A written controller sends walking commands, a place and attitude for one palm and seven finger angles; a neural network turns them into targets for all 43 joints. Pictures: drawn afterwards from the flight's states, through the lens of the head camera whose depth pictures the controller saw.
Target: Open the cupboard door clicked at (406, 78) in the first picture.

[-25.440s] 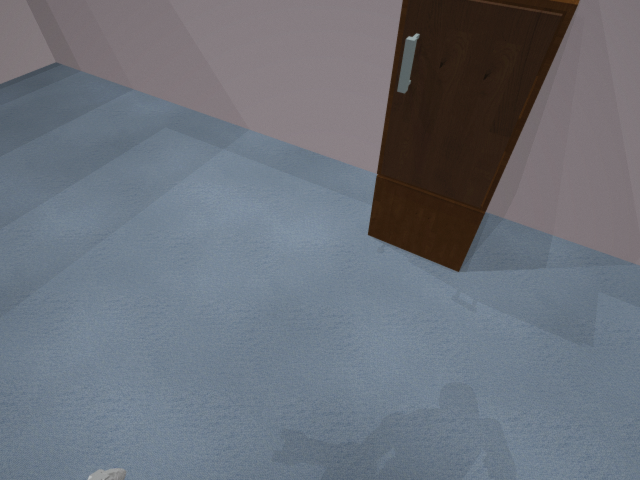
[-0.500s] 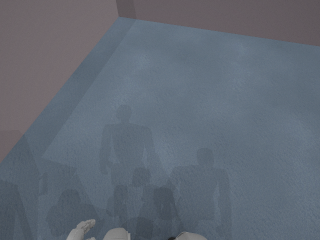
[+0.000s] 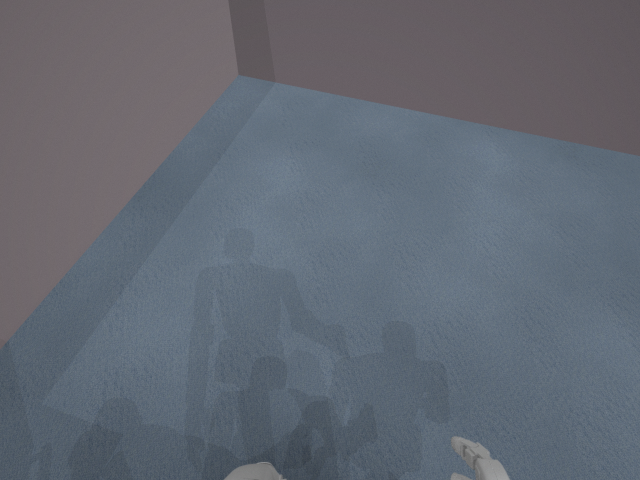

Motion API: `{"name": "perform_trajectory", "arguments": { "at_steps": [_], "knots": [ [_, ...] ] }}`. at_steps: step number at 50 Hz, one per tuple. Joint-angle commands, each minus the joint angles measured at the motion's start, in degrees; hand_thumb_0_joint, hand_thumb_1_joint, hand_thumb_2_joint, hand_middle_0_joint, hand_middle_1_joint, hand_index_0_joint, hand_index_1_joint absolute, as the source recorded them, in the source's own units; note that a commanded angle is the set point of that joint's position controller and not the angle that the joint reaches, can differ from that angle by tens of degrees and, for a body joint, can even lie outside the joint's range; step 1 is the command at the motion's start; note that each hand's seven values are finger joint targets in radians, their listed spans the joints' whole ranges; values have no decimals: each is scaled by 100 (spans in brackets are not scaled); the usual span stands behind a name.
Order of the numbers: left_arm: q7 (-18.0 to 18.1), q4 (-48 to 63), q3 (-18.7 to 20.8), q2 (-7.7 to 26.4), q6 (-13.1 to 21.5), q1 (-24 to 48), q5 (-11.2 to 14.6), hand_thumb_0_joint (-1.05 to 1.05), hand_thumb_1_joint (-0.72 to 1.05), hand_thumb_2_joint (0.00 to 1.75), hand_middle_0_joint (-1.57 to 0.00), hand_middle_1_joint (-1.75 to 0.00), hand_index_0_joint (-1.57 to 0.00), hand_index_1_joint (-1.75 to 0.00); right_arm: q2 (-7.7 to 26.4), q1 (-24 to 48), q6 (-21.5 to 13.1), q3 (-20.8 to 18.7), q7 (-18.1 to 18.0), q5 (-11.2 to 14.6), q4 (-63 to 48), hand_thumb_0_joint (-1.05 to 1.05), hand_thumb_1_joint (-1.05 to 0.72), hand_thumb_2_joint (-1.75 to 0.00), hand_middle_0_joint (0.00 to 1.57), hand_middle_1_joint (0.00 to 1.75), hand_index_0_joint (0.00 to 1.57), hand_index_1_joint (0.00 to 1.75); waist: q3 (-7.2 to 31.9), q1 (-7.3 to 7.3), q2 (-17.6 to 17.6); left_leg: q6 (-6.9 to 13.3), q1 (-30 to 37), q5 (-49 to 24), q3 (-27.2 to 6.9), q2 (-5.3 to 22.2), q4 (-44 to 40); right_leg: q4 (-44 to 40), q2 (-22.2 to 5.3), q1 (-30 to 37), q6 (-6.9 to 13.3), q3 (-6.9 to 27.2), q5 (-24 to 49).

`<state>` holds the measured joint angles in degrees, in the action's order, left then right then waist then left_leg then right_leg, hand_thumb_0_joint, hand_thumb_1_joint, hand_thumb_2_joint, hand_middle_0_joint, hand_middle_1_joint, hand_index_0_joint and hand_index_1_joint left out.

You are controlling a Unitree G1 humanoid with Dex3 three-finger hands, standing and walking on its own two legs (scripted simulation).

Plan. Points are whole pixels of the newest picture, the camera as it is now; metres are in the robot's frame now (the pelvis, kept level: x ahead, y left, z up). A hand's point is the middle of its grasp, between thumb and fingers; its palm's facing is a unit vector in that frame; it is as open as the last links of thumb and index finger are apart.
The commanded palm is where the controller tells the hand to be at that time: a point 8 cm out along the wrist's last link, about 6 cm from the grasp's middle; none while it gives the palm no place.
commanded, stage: walk to a spot facing it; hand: left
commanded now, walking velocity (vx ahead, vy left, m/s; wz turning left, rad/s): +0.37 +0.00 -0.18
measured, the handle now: out of the picture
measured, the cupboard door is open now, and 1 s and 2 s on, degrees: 53 53 53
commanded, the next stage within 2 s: turn to face it in 0.32 s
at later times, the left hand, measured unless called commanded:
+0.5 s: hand (280, 311) +0.39 +0.11 -0.14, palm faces -0.09 -0.97 -0.24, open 7.3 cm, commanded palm none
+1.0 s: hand (260, 312) +0.40 +0.15 -0.16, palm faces +0.24 -0.95 -0.22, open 7.3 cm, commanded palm none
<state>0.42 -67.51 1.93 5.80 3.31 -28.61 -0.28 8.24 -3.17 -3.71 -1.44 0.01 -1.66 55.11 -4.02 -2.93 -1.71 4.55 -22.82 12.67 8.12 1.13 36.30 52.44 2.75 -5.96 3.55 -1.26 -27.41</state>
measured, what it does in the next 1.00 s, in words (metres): walks ahead: right foot, then left foot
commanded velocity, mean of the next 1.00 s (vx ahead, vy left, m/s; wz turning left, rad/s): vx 0.12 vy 0.00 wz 0.29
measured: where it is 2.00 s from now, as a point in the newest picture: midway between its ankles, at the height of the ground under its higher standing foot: (378, 404)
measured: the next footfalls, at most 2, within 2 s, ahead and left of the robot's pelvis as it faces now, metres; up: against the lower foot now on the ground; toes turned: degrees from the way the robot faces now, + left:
right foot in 0.40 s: +0.32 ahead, -0.16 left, +0.00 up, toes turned -11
left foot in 0.82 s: +0.45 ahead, +0.04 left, +0.00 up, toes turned +14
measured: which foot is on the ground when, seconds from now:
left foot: down 0.00-0.40, up 0.42-0.80, down 0.82-1.00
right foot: up 0.00-0.38, down 0.40-0.82, up 0.84-1.00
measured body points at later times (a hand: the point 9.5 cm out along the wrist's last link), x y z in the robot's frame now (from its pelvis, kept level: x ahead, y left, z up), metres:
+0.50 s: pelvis +0.24 -0.07 +0.01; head +0.28 -0.09 +0.46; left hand +0.39 +0.16 -0.12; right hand +0.11 -0.27 -0.14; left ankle +0.13 +0.07 -0.63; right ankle +0.28 -0.15 -0.72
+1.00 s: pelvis +0.36 -0.07 +0.01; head +0.40 -0.04 +0.45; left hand +0.38 +0.20 -0.14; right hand +0.50 -0.31 -0.12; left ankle +0.41 +0.03 -0.72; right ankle +0.34 -0.22 -0.64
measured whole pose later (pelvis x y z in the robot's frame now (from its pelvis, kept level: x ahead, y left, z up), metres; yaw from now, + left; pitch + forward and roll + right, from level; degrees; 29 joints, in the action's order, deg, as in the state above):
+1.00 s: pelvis +0.36 -0.07 +0.01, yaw +11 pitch +1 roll -1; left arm 0.6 -54.3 4.5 12.9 -1.9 -9.7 -1.0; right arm 13.6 -9.5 0.8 -2.4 -0.6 -1.4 52.4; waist -4.2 0.2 -1.4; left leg 3.1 -24.0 11.8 3.8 -0.3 34.1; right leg 66.6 -4.3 -28.2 -3.9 -1.3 -25.4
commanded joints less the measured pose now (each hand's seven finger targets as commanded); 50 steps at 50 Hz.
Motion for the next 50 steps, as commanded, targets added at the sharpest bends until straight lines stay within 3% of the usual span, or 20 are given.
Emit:
{"name": "perform_trajectory", "arguments": {
  "at_steps": [1, 3, 6, 14, 17, 18, 19, 20, 21, 23, 26, 30, 36, 39, 40, 41, 42, 44, 47, 50],
  "knots": [
    [-50, 849, 200, 592, 169, 983, -104, 0, 90, 90, -20, -30, -20, -30, 850, -1879, -70, -242, -165, -9, 310, 0, -90, -90, 20, 30, 20, 30, 124, 657, 612, 750, 1687, -335, -2822, 2243, -2249, 3014, -742, -3227, -116, 459, 761],
    [-136, 776, 177, 332, 12, 813, -149, 0, 90, 90, -20, -30, -20, -30, 562, -1735, -177, -165, -186, -1, 379, 0, -90, -90, 20, 30, 20, 30, 55, 347, 458, 465, 1307, -741, -1749, 1859, -2394, 2409, -895, -2960, -216, 381, 1106],
    [-175, 845, 166, 161, -139, 812, -174, 0, 90, 90, -20, -30, -20, -30, 531, -1837, -208, -163, -161, 24, 463, 0, -90, -90, 20, 30, 20, 30, 120, 162, 623, 391, 1053, -1331, -749, 1473, -2532, 1226, -987, -2713, -320, 118, 1455],
    [-279, 1307, 128, 548, -177, 2424, -123, 0, 90, 90, -20, -30, -20, -30, 800, -2638, -81, -77, -117, -33, 773, 0, -90, -90, 20, 30, 20, 30, -418, 492, 728, 238, 1376, -1491, -310, 1501, -2556, -1179, -744, -2240, -171, -463, 2022],
    [-250, 1255, 143, 779, -117, 2106, -114, 0, 90, 90, -20, -30, -20, -30, 964, -2702, -25, -80, -128, -22, 865, 0, -90, -90, 20, 30, 20, 30, -72, 234, 695, 107, 1763, -2984, -130, 1495, -1632, -1796, -429, -1275, 40, -692, 1609],
    [-212, 1013, 186, 948, -55, 1328, -119, 0, 90, 90, -20, -30, -20, -30, 973, -2605, -9, -87, -115, 14, 869, 0, -90, -90, 20, 30, 20, 30, 307, -138, 494, -43, 1576, -3371, -1, 1332, -694, -2151, -287, -229, 134, -697, 1824],
    [-147, 706, 318, 1377, 24, 373, -150, 0, 90, 90, -20, -30, -20, -30, 866, -2510, -30, -73, -71, 94, 803, 0, -90, -90, 20, 30, 20, 30, 923, -540, -18, -259, 434, -2566, 208, 1010, 665, -2254, -984, 1519, 399, 124, 1884],
    [-57, 531, 495, 2022, 42, -374, -123, 0, 90, 90, -20, -30, -20, -30, 513, -2727, -66, -36, -76, 180, 647, 0, -90, -90, 20, 30, 20, 30, 1771, -650, -1503, -567, -1028, 1435, 396, 86, 2739, -2821, -2765, 2896, 1094, 2562, 2624],
    [-20, 568, 456, 2074, 23, -256, -1, 0, 90, 90, -20, -30, -20, -30, 678, -2285, -22, -98, -105, 187, 533, 0, -90, -90, 20, 30, 20, 30, 1659, -633, -1259, -513, -1347, 2325, -341, 181, 3787, -3242, -3082, 2398, 1320, 2926, 3249],
    [70, 857, 297, 1516, -7, 735, -9, 0, 90, 90, -20, -30, -20, -30, 540, -1807, 54, -141, -126, 159, 487, 0, -90, -90, 20, 30, 20, 30, 802, -190, -460, -502, -1349, 1434, -878, 608, 3889, -3222, -2709, 966, 988, 1626, 4260],
    [81, 995, 81, 946, 96, 1442, -53, 0, 90, 90, -20, -30, -20, -30, 57, -2350, 308, -51, -98, 111, 767, 0, -90, -90, 20, 30, 20, 30, 348, 474, -506, -603, -472, 859, -760, 679, 2741, -3550, -2158, -511, 490, -115, 4811],
    [90, 1124, 149, 752, 88, 1581, -60, 0, 90, 90, -20, -30, -20, -30, -23, -2224, 461, -100, -25, 83, 635, 0, -90, -90, 20, 30, 20, 30, 246, 626, -504, -685, -393, 291, -397, 542, 2075, -3568, -1951, -728, 335, -773, 4693],
    [121, 1251, 266, 1147, -40, 1535, -97, 0, 90, 90, -20, -30, -20, -30, 267, -1046, 495, -144, 81, 63, -14, 0, -90, -90, 20, 30, 20, 30, 101, 401, -581, -598, -459, 496, -164, 410, 944, -3052, -2319, -276, 332, -805, 4671],
    [112, 1375, 348, 1401, -101, 1599, -72, 0, 90, 90, -20, -30, -20, -30, 644, -1451, 467, -222, 91, 10, -105, 0, -90, -90, 20, 30, 20, 30, 509, 682, -144, -446, 545, -48, -71, 106, -118, -1672, -2201, -138, 47, -1084, 4752],
    [99, 1465, 350, 1373, -140, 1545, -33, 0, 90, 90, -20, -30, -20, -30, 998, -1905, 420, -308, 75, -39, -72, 0, -90, -90, 20, 30, 20, 30, 950, 873, 648, -164, 1486, -1667, -678, 496, -686, -502, -1849, -706, -272, -1258, 3750],
    [58, 1703, 286, 1033, -185, 1457, 57, 0, 90, 90, -20, -30, -20, -30, 1697, -2187, 370, -436, 31, -65, -131, 0, -90, -90, 20, 30, 20, 30, 1245, 902, 2409, 832, 2345, -4412, -3129, 2198, -1106, 1121, -843, -2340, -755, -1186, -584],
    [105, 1927, 242, 1199, -246, 1825, -44, 0, 90, 90, -20, -30, -20, -30, 1896, -2289, 425, -438, -18, -3, -90, 0, -90, -90, 20, 30, 20, 30, 1392, 990, 1542, 1202, 2103, -3670, -3490, 2600, -1305, 1880, -665, -2414, -636, -233, -1387],
    [107, 1925, 279, 1136, -307, 2138, -79, 0, 90, 90, -20, -30, -20, -30, 1758, -1609, 401, -427, -112, 2, -373, 0, -90, -90, 20, 30, 20, 30, 1036, 727, 1179, 924, 1278, -1672, -3407, 2226, -1679, 2307, -821, -2929, -708, 230, -528],
    [14, 1727, 328, 1111, -395, 1751, -101, 0, 90, 90, -20, -30, -20, -30, 1498, -904, 328, -342, -121, 7, -593, 0, -90, -90, 20, 30, 20, 30, 760, 358, 895, 462, 711, -1074, -2309, 1434, -1797, 1706, -823, -2574, -760, 181, 369],
    [8, 1761, 309, 1053, -458, 1659, -85, 0, 90, 90, -20, -30, -20, -30, 1597, -794, 357, -408, -78, 6, -647, 0, -90, -90, 20, 30, 20, 30, 897, 334, 802, 454, 695, -760, -2151, 1270, -1806, 797, -716, -2227, -787, 67, 339]
  ]
}}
